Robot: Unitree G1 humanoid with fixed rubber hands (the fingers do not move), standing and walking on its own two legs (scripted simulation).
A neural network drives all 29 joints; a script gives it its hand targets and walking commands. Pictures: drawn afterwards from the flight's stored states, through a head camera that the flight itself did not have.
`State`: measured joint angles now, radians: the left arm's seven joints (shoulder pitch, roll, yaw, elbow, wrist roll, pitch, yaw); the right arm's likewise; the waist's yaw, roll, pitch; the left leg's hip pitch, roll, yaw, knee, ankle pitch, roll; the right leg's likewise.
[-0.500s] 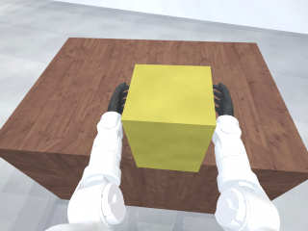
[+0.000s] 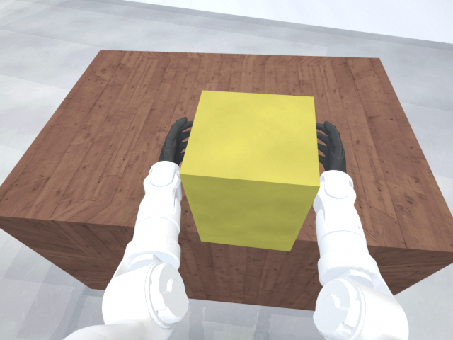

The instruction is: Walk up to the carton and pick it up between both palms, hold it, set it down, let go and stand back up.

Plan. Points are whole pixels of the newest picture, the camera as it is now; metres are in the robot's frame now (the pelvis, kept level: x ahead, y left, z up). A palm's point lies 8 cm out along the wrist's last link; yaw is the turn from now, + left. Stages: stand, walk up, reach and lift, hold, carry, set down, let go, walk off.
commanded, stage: set down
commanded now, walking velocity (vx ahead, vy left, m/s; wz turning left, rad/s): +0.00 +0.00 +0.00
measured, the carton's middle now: (250, 178) +0.42 +0.00 +0.02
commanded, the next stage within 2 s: none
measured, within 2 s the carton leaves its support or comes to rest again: rests again in 0.46 s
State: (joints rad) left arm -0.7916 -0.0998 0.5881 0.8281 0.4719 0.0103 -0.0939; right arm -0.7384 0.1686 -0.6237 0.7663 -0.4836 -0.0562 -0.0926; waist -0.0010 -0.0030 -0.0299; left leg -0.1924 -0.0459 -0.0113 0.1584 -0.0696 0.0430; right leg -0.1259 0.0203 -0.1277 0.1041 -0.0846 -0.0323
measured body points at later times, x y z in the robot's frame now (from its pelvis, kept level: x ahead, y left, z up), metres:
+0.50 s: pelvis +0.00 +0.00 +0.00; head +0.06 +0.00 +0.45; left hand +0.43 +0.14 +0.08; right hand +0.42 -0.15 +0.08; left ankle +0.00 +0.09 -0.75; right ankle -0.03 -0.09 -0.75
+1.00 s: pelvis +0.01 +0.00 +0.00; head +0.08 +0.01 +0.44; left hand +0.44 +0.14 +0.07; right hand +0.42 -0.15 +0.07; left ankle +0.00 +0.09 -0.75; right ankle -0.03 -0.09 -0.75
